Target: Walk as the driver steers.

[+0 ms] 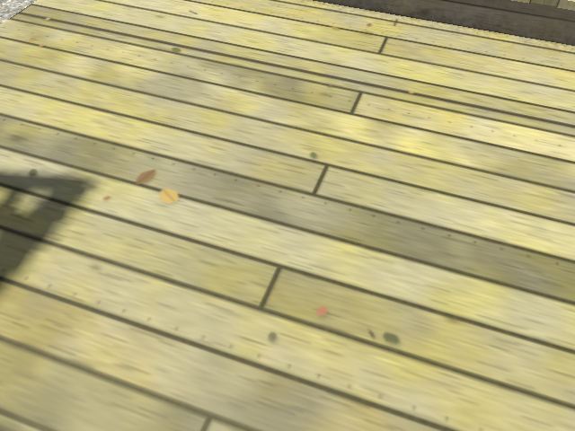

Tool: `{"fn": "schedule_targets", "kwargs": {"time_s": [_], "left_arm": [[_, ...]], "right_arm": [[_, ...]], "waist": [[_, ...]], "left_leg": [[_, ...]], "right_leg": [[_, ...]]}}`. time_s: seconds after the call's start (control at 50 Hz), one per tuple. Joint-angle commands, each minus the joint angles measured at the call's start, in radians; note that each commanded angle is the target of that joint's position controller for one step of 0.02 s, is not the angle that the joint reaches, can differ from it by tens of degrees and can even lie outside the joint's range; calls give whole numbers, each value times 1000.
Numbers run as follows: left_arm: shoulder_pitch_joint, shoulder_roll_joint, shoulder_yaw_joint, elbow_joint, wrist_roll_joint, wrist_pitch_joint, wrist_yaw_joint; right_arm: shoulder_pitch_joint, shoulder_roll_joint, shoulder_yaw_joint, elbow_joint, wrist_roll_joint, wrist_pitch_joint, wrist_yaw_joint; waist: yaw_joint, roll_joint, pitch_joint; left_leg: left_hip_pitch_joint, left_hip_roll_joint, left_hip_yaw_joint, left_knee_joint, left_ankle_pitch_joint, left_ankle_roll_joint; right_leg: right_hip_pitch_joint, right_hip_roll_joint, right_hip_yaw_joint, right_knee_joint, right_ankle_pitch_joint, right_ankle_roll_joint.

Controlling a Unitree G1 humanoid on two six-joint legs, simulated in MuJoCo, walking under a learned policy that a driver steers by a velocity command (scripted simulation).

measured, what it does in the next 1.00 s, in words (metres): climbs: right foot, then left foot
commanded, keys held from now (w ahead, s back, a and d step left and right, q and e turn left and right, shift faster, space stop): w+q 0.32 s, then w+e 0.68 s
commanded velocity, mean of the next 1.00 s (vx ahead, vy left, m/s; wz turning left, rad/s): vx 0.50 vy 0.00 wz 0.05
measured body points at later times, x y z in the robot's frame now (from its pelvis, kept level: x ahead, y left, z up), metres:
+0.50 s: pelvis +0.26 -0.07 +0.07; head +0.25 -0.08 +0.52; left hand +0.30 +0.19 -0.05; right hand +0.41 -0.30 -0.05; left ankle +0.17 +0.04 -0.55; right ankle +0.32 -0.17 -0.66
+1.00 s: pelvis +0.47 -0.02 +0.08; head +0.47 +0.00 +0.53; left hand +0.59 +0.26 -0.03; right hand +0.57 -0.28 -0.02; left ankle +0.47 +0.09 -0.66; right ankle +0.49 -0.17 -0.56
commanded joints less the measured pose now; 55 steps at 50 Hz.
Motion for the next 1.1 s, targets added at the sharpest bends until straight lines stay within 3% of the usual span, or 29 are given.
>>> {"fn": "schedule_targets", "kwargs": {"time_s": [0.02,0.06,0.12,0.14,0.18,0.2,0.28,0.32,0.34,0.36,0.38,0.4,0.42,0.44,0.48,0.5,0.52,0.56,0.66,0.72,0.78,0.8,0.82,0.84,0.86,0.88,0.92,0.98,1.1], "left_arm": [[-14,34,1,-79,5,23,27],[-41,34,1,-93,16,19,46],[-152,27,-5,-143,4,-1,38],[-196,4,-11,-163,-5,-4,35],[-290,-16,-15,-206,-14,5,34],[-307,-9,-6,-213,-11,20,28],[-337,29,12,-261,-16,31,46],[-261,79,38,-237,-53,0,69],[-155,105,49,-209,-65,-26,77],[36,157,58,-150,-43,-39,74],[216,168,58,-87,-47,-30,50],[239,129,65,-69,-21,-24,53],[135,111,54,-81,-28,-22,65],[60,39,34,-104,-30,-21,76],[-24,-71,-1,-112,-47,-24,85],[-15,23,23,-102,-89,-21,81],[-18,6,19,-81,-98,-24,75],[11,28,31,-79,-95,-29,72],[73,121,68,-84,-103,-20,93],[166,95,66,-53,-110,-4,90],[189,61,63,-54,-95,5,91],[116,43,58,-91,-89,-3,92],[161,-31,37,-122,-103,-13,97],[158,4,38,-145,-108,-24,98],[116,73,66,-140,-111,-18,99],[74,66,69,-153,-106,-8,102],[42,47,78,-176,-97,10,98],[27,7,72,-202,-97,42,83],[-109,19,67,-261,-87,51,53]], "right_arm": [[-166,-25,3,-68,-10,-47,7],[-167,-18,9,-102,-13,-80,-6],[7,-64,-5,-121,-39,-96,-28],[81,-48,0,-106,-35,-94,-26],[107,-31,0,-129,5,-96,-15],[105,-53,-3,-133,25,-90,-11],[105,-132,-29,-119,20,-74,2],[83,-158,-50,-120,11,-51,3],[88,-129,-51,-129,-1,-57,7],[181,5,-21,-134,-8,-68,10],[261,33,-9,-149,-20,-81,21],[35,-80,-48,-168,-9,-72,24],[-58,-77,-48,-187,4,-63,8],[-72,-70,-43,-180,7,-57,-14],[-117,-42,-31,-195,-50,-47,-38],[-89,-99,-46,-243,53,-42,-57],[-117,-88,-45,-247,64,-40,-69],[-174,-64,-38,-284,45,-37,-82],[-315,-70,-27,-348,57,-32,-87],[-366,-101,-36,-379,64,-38,-62],[-287,-126,-63,-379,64,-55,-62],[-137,-180,-84,-361,45,-61,-79],[24,-277,-114,-354,25,-54,-90],[110,-237,-111,-341,29,-44,-88],[75,-174,-91,-346,29,-42,-92],[13,-148,-82,-361,32,-37,-92],[-114,-88,-65,-372,37,-33,-85],[-102,-97,-79,-337,28,-33,-79],[-71,-161,-100,-298,26,-29,-88]], "waist": [[135,14,25],[130,31,37],[23,44,55],[-4,60,49],[-31,71,76],[-22,85,120],[-4,148,148],[23,143,104],[44,100,-10],[43,-68,-210],[86,-405,-315],[166,-205,-35],[122,-99,69],[83,-60,57],[19,-13,45],[8,-10,78],[-9,-1,90],[3,16,116],[54,-8,111],[81,-36,113],[31,-14,78],[-58,-7,0],[-92,230,-136],[-119,340,-192],[-102,202,-94],[-68,140,-27],[6,145,81],[33,143,122],[23,112,156]], "left_leg": [[180,181,-452,-576,169,136],[83,124,-357,-649,161,121],[257,154,-336,-694,373,156],[306,165,-320,-687,424,156],[257,169,-302,-724,409,164],[235,191,-342,-738,378,174],[473,286,-453,-661,434,147],[553,270,-451,-564,609,102],[505,204,-399,-409,685,54],[310,66,-286,-133,461,-13],[-99,-66,-201,131,-113,-78],[-311,7,-227,327,-38,-48],[-311,64,-200,404,94,-23],[-240,117,-189,358,198,-13],[-103,184,-163,243,233,-14],[-55,207,-126,226,263,-29],[-53,221,-117,151,248,-37],[-5,225,-89,-29,306,-66],[184,170,-83,-402,443,-126],[236,144,-80,-506,424,-125],[442,140,-80,-622,351,-71],[649,247,-180,-606,364,-17],[1021,466,-469,-630,321,112],[1083,586,-749,-724,224,191],[997,560,-671,-724,213,152],[884,523,-542,-739,243,114],[673,439,-357,-832,274,73],[579,403,-208,-906,354,77],[560,377,30,-917,484,57]], "right_leg": [[-270,-48,-62,-3,-127,11],[-170,-79,-114,-122,-100,28],[-184,-134,-148,-442,-35,115],[-148,-147,-157,-569,0,137],[57,-134,-202,-900,-12,178],[134,-115,-214,-962,-36,194],[182,-84,-185,-1211,-120,170],[346,-60,-229,-1365,-77,129],[579,-76,-236,-1311,-17,65],[955,-216,-77,-1252,162,-117],[1295,-402,431,-1458,-139,-322],[1075,-372,511,-1593,-565,-203],[856,-368,394,-1615,-648,-154],[736,-346,308,-1633,-551,-153],[617,-283,181,-1681,-357,-138],[570,-243,121,-1671,-246,-113],[533,-225,63,-1669,-182,-102],[471,-201,-2,-1676,-83,-90],[449,-200,0,-1666,-142,-80],[529,-209,56,-1603,-207,-86],[541,-156,81,-1470,-227,-41],[430,-91,36,-1274,-162,-6],[83,20,-124,-936,-325,60],[-92,12,-116,-707,-597,80],[-149,-33,-69,-567,-537,87],[-153,-68,-85,-527,-449,89],[-89,-123,-93,-603,-318,99],[-58,-140,-109,-596,-233,114],[-9,-143,-142,-875,9,127]]}}
Velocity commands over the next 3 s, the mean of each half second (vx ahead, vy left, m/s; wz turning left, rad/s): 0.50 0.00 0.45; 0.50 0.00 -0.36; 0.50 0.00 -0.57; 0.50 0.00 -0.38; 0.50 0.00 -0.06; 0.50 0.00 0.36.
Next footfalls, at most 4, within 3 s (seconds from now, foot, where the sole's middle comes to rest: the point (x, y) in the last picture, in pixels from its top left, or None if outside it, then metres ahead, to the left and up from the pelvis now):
0.34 right None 0.36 -0.16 -0.70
0.80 left None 0.51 0.10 -0.70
1.30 right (382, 336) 0.75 -0.23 -0.70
1.82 left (346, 232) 1.09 -0.17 -0.70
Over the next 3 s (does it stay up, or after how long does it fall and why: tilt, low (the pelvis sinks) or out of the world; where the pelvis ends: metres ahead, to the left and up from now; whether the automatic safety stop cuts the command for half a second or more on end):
stays up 1.44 -0.47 0.07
